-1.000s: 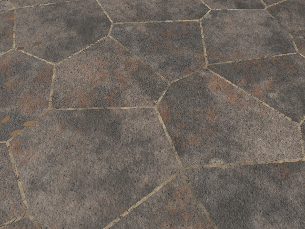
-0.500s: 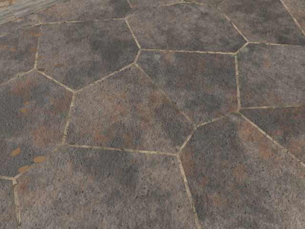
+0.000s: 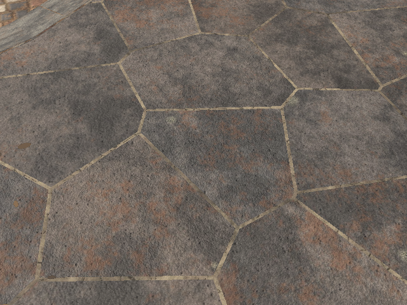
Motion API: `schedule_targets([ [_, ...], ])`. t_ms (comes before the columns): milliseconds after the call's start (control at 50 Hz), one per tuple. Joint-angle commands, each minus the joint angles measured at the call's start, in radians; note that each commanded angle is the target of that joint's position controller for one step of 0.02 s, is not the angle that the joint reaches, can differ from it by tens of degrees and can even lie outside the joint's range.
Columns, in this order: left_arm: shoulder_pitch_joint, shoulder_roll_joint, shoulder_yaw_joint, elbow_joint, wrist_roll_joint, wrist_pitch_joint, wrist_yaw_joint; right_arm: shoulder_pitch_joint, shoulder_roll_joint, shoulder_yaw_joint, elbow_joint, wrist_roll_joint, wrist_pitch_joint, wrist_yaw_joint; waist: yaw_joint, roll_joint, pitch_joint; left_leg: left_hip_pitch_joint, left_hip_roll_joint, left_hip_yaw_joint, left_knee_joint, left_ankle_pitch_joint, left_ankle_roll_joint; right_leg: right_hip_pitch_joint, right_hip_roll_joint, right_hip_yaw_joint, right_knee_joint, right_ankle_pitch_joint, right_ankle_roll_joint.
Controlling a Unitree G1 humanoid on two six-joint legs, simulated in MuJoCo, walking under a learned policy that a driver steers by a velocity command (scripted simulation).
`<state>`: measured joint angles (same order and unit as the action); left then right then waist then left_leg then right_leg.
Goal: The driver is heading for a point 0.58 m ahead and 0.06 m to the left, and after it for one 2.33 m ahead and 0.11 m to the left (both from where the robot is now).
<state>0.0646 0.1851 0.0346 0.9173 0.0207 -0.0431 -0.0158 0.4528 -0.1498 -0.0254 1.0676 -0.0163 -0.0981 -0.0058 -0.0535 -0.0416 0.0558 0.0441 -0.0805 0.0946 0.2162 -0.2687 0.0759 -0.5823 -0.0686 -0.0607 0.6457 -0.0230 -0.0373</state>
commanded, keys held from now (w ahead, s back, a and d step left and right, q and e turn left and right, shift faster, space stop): no key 1.00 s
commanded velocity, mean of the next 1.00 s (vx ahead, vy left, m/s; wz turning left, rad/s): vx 0.07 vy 0.00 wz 0.00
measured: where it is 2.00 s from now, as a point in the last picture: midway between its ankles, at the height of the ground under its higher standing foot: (212, 274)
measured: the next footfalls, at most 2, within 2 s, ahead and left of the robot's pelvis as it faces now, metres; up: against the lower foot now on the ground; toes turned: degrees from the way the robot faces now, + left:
right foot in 0.08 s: +0.21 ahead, -0.09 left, +0.00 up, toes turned -4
left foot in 0.44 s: +0.14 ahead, +0.11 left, +0.00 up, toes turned +1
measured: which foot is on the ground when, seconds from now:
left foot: down 0.00-0.10, up 0.12-0.42, down 0.44-1.00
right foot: up 0.00-0.06, down 0.08-1.00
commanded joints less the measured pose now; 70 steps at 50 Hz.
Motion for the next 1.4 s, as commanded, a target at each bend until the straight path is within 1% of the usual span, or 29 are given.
schedule_targets([
  [20,0.046,0.053,0.006,-0.02,0.001,-0.021,0.015,0.038,-0.132,-0.019,-0.013,-0.007,-0.002,-0.013,0.042,0.156,-0.005,-0.026,0.254,-0.073,0.118,0.903,0.073,0.14,0.067,-0.03,-0.062,-0.033,-0.032],
  [60,0.213,0.082,0.021,0.043,0.01,-0.042,0.027,-0.003,-0.147,-0.023,-0.015,0.002,0.003,-0.02,0.119,0.124,-0.061,-0.003,0.236,-0.078,0.306,0.904,0.047,0.303,0.098,-0.027,-0.21,0.022,-0.063],
  [80,0.309,0.119,0.03,0.075,0.024,-0.06,0.032,0.005,-0.142,-0.021,-0.019,0.014,0.002,-0.022,0.146,0.073,-0.123,-0.088,0.197,-0.063,0.456,0.715,0.019,0.478,0.021,0.028,-0.248,0.326,-0.078],
  [100,0.409,0.197,0.046,0.088,0.042,-0.067,0.033,0.079,-0.087,-0.008,-0.035,0.034,0.004,-0.028,0.132,-0.069,-0.263,-0.278,0.115,-0.019,0.735,0.154,-0.01,0.743,-0.239,0.231,-0.122,0.886,-0.16],
  [120,0.385,0.179,0.041,0.083,-0.004,-0.051,0.026,0.217,-0.046,-0.006,0.007,0.072,0.025,-0.027,0.09,-0.175,-0.431,-0.379,0.004,-0.075,0.956,-0.38,-0.031,0.84,-0.39,0.445,-0.148,1.047,-0.333],
  [140,0.302,0.14,0.032,0.054,-0.03,-0.038,0.019,0.156,-0.1,-0.02,0.015,0.033,0.045,-0.029,0.077,-0.044,-0.351,-0.396,0.047,-0.145,0.976,-0.347,-0.037,0.693,-0.342,0.39,-0.219,0.833,-0.325],
  [160,0.213,0.094,0.017,0.043,-0.027,-0.031,0.023,0.053,-0.089,-0.022,-0.009,0.002,0.053,-0.023,0.067,-0.03,-0.209,-0.434,0.066,-0.143,0.96,-0.309,-0.042,0.558,-0.294,0.332,-0.281,0.621,-0.294],
  [180,0.17,0.051,0.0,0.044,-0.019,-0.026,0.031,0.005,-0.07,-0.021,-0.014,-0.012,0.06,-0.019,0.043,-0.001,-0.111,-0.415,0.098,-0.149,0.886,-0.259,-0.05,0.429,-0.245,0.266,-0.34,0.498,-0.248],
  [200,0.151,0.04,-0.007,0.047,-0.015,-0.024,0.041,-0.017,-0.063,-0.021,-0.019,-0.019,0.073,-0.015,0.022,-0.017,-0.073,-0.369,0.116,-0.147,0.806,-0.22,-0.058,0.344,-0.202,0.211,-0.375,0.419,-0.213],
  [240,0.159,0.049,-0.01,0.061,-0.002,-0.022,0.046,0.034,-0.031,-0.012,0.013,-0.019,0.097,-0.014,-0.004,-0.03,-0.091,-0.268,0.101,-0.113,0.708,-0.18,-0.068,0.28,-0.151,0.149,-0.387,0.352,-0.178],
  [300,0.185,0.082,-0.008,0.073,0.002,-0.023,0.041,-0.001,-0.032,-0.005,0.021,-0.009,0.119,-0.028,0.008,-0.045,-0.107,-0.25,0.099,-0.094,0.55,-0.167,-0.072,0.288,-0.142,0.156,-0.412,0.116,-0.167],
  [360,0.19,0.096,-0.004,0.082,-0.003,-0.003,0.039,-0.052,-0.049,-0.002,0.021,-0.005,0.127,-0.03,0.024,-0.07,-0.079,-0.224,0.101,-0.079,0.443,-0.094,-0.065,0.244,-0.133,0.191,-0.466,-0.269,-0.143],
  [420,0.188,0.093,-0.002,0.09,-0.017,0.022,0.041,-0.04,-0.042,0.007,0.039,-0.011,0.116,-0.028,0.012,-0.022,-0.016,-0.136,0.113,-0.081,0.25,0.027,-0.046,0.154,-0.113,0.203,-0.483,-0.501,-0.075],
  [460,0.238,0.072,0.0,0.1,-0.024,0.033,0.04,-0.058,-0.083,0.008,0.03,-0.012,0.098,-0.031,0.056,0.055,0.047,-0.224,0.186,-0.189,0.132,-0.044,-0.026,0.181,-0.047,0.166,-0.456,-0.452,-0.014],
  [500,0.256,0.045,-0.005,0.115,-0.019,0.035,0.036,-0.089,-0.056,0.017,0.037,0.005,0.081,-0.029,0.081,0.145,0.052,-0.395,0.197,-0.218,0.05,-0.129,-0.032,0.381,-0.01,0.112,-0.362,-0.247,-0.01],
  [640,0.278,0.037,-0.014,0.158,-0.013,0.024,0.038,-0.062,-0.049,0.019,0.045,0.008,0.069,-0.034,0.073,0.06,0.022,-0.315,0.18,-0.189,0.06,-0.007,-0.03,0.403,-0.023,0.116,-0.347,-0.175,-0.012],
  [1000,0.32,0.012,-0.027,0.222,-0.014,0.025,0.051,-0.028,-0.033,0.029,0.066,0.009,0.07,-0.037,0.065,0.049,0.028,-0.262,0.176,-0.174,0.075,0.086,-0.022,0.411,-0.03,0.114,-0.322,-0.09,-0.006],
  [1060,0.321,0.026,-0.018,0.218,-0.011,0.032,0.048,-0.003,-0.064,0.013,0.068,0.005,0.077,-0.036,0.058,0.075,0.031,-0.282,0.148,-0.182,0.069,-0.233,0.01,0.373,0.028,0.074,-0.265,-0.374,-0.023],
  [1100,0.292,0.023,-0.012,0.194,-0.003,0.036,0.039,0.019,-0.088,0.0,0.055,0.003,0.085,-0.03,0.038,0.111,0.114,-0.31,0.189,-0.268,0.02,-0.476,0.059,0.238,0.063,0.049,-0.188,-0.534,-0.035],
  [1140,0.231,-0.019,-0.019,0.153,0.01,0.025,0.025,0.078,-0.123,-0.018,0.067,0.005,0.083,-0.03,0.008,0.192,0.169,-0.248,0.321,-0.439,-0.089,-0.571,0.127,0.102,0.093,-0.028,-0.02,-0.42,-0.026],
  [1160,0.203,-0.015,-0.017,0.131,0.02,0.016,0.019,0.078,-0.132,-0.025,0.067,0.002,0.079,-0.031,0.002,0.198,0.183,-0.235,0.373,-0.488,-0.112,-0.531,0.156,0.064,0.059,-0.018,0.046,-0.368,-0.031],
  [1200,0.182,0.017,-0.004,0.098,0.014,-0.005,0.008,0.065,-0.138,-0.033,0.06,-0.008,0.064,-0.027,0.014,0.168,0.161,-0.173,0.394,-0.488,-0.106,-0.411,0.173,0.008,0.027,0.012,0.1,-0.393,-0.04],
  [1240,0.184,0.023,0.003,0.08,0.002,-0.024,0.0,0.034,-0.133,-0.036,0.051,-0.005,0.05,-0.023,0.037,0.152,0.143,-0.164,0.36,-0.412,-0.069,-0.29,0.151,0.066,0.025,0.006,0.023,-0.381,-0.042],
  [1300,0.394,0.007,0.018,0.146,-0.011,-0.037,0.001,-0.046,-0.132,-0.039,0.027,0.006,0.038,-0.018,0.143,0.099,0.083,-0.388,0.245,-0.243,0.102,-0.134,0.093,0.507,0.108,-0.054,-0.186,-0.261,-0.041],
  [1320,0.523,0.059,0.038,0.179,-0.002,-0.043,0.013,-0.074,-0.098,-0.028,0.008,0.002,0.026,-0.012,0.2,-0.022,0.038,-0.51,0.169,-0.14,0.322,-0.053,0.056,0.691,0.005,0.101,-0.281,-0.339,-0.058],
  [1340,0.657,0.19,0.07,0.197,0.0,-0.041,0.023,-0.075,-0.013,-0.006,-0.042,0.011,0.016,0.0,0.225,-0.306,-0.03,-0.72,0.031,0.008,0.671,-0.194,0.002,0.833,-0.259,0.535,-0.477,-0.602,-0.148],
  [1360,0.643,0.152,0.061,0.21,0.002,-0.026,0.027,-0.125,-0.098,-0.026,-0.059,-0.02,0.022,0.006,0.196,-0.187,0.019,-0.782,0.058,-0.072,0.874,-0.264,0.021,0.731,-0.332,0.67,-0.522,-0.672,-0.189],
  [1380,0.512,0.117,0.047,0.166,0.007,-0.026,0.027,-0.161,-0.088,-0.028,-0.071,-0.022,0.023,0.016,0.133,-0.047,0.087,-0.799,0.115,-0.126,0.939,-0.167,0.038,0.63,-0.31,0.568,-0.518,-0.659,-0.17],
  [1400,0.426,0.101,0.042,0.138,0.006,-0.032,0.025,-0.151,-0.063,-0.023,-0.064,-0.011,0.02,0.026,0.098,0.003,0.099,-0.766,0.137,-0.148,0.929,-0.074,0.039,0.565,-0.272,0.463,-0.533,-0.551,-0.145],
])
Keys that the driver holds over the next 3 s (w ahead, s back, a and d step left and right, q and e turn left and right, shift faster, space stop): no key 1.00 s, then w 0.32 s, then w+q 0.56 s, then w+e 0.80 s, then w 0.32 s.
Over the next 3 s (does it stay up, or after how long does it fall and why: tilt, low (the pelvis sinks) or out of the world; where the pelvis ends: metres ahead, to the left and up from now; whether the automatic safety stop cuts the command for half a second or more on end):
stays up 1.12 0.10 -0.01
